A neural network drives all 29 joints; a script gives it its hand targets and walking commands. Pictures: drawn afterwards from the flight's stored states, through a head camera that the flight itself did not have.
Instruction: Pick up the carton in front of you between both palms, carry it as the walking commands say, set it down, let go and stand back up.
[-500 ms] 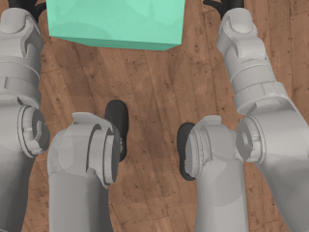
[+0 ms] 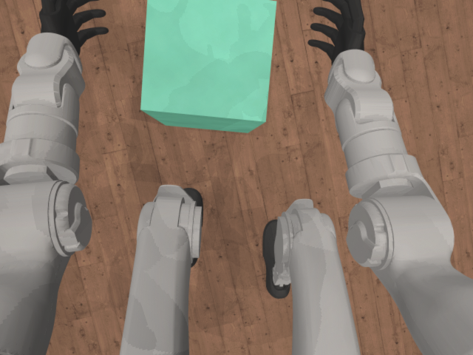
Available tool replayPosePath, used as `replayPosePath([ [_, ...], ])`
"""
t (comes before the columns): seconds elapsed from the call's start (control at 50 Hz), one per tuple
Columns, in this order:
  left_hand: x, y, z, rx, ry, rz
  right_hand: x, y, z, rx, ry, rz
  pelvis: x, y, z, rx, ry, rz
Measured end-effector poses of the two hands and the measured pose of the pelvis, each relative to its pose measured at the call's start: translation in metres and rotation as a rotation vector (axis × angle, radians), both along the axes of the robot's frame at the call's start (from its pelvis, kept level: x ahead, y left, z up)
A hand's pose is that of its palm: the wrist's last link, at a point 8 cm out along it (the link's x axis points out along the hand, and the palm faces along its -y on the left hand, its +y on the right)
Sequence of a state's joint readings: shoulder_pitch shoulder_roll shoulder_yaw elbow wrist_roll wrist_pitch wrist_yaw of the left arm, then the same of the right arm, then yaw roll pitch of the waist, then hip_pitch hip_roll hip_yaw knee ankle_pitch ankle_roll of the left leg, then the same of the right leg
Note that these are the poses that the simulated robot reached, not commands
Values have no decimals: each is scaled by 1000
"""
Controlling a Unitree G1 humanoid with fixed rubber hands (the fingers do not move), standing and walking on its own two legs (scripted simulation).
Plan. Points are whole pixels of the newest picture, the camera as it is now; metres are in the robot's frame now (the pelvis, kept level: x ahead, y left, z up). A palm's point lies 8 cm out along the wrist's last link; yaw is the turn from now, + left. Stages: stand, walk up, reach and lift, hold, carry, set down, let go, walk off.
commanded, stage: set down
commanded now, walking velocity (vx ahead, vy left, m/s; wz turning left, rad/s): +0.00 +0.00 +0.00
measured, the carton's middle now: (209, 75) +0.54 +0.11 -0.33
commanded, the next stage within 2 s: let go in 0.60 s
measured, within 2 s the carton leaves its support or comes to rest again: neither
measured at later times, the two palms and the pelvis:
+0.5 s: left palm out of the picture +0.50 +0.31 +0.03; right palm out of the picture +0.54 -0.09 +0.03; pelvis +0.03 +0.01 +0.13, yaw +2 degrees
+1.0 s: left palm out of the picture +0.40 +0.31 +0.14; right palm out of the picture +0.45 -0.12 +0.15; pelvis +0.08 +0.02 +0.25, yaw +4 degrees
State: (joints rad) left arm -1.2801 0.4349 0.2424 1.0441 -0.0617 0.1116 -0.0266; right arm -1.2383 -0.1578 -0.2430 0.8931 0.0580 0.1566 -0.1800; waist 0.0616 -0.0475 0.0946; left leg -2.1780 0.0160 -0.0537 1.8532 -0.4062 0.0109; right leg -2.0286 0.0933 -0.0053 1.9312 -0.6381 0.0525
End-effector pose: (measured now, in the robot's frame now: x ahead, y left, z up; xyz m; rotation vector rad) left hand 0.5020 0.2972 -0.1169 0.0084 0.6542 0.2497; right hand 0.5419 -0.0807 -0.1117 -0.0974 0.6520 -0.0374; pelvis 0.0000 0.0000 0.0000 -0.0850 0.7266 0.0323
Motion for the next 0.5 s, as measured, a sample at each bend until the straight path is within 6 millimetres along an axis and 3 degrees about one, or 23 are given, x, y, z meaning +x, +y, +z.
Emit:
replayPosePath([
  [0.22, -1, 11, 56, 14, -16, 2, -1, 0, 53, 0, -32, 12, 12, 3, 50, 8, 57, 4],
  [0.5, -2, 15, 147, 7, -19, -24, -3, -5, 144, -2, -33, 9, 27, 7, 128, 6, 62, 26],
])
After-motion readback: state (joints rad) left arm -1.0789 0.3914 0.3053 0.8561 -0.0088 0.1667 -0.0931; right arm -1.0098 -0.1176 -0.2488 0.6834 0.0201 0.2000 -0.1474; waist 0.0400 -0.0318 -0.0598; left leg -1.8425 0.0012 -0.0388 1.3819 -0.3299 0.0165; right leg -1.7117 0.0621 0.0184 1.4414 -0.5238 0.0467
